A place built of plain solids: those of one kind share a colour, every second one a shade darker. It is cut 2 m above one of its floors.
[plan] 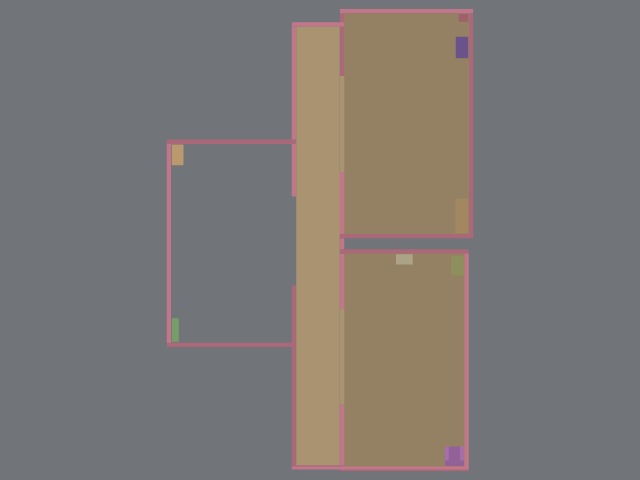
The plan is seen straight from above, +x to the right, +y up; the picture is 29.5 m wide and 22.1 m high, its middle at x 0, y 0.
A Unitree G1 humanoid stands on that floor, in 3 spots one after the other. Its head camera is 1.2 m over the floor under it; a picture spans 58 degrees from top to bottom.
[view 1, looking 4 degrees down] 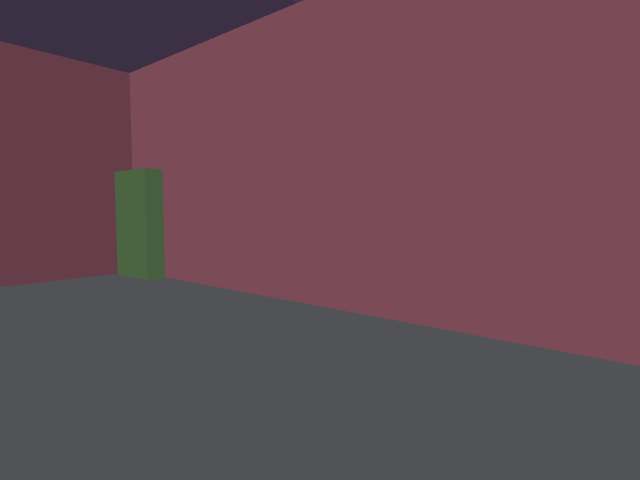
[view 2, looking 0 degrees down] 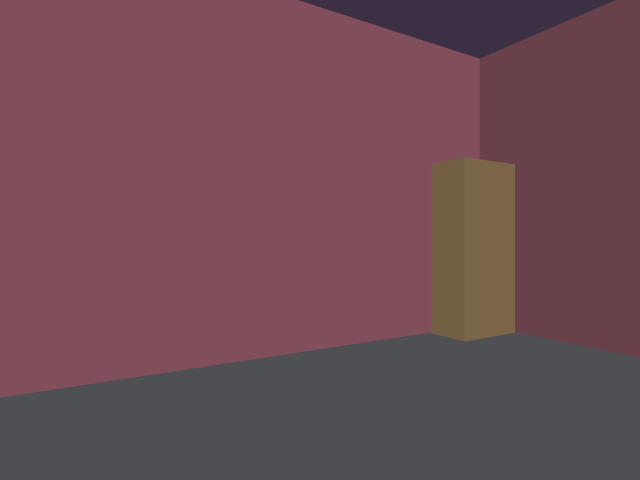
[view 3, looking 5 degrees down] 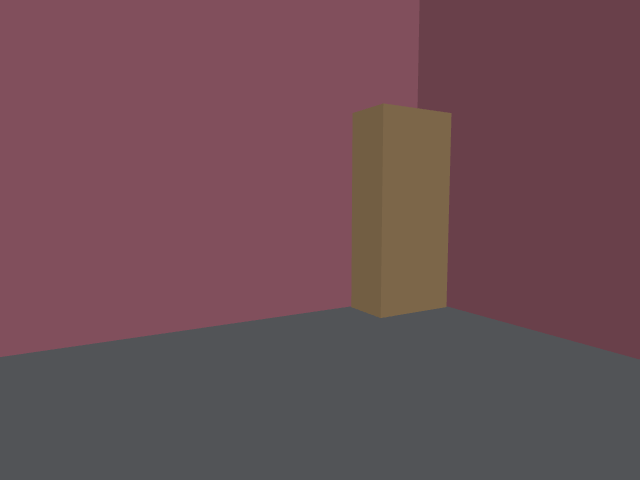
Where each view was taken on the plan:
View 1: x -2.78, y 3.36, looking -140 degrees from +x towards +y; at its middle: wall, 5.34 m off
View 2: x -2.78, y -0.65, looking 149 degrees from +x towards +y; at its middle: wall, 4.76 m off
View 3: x -2.78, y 0.70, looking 150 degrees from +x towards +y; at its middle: wall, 4.73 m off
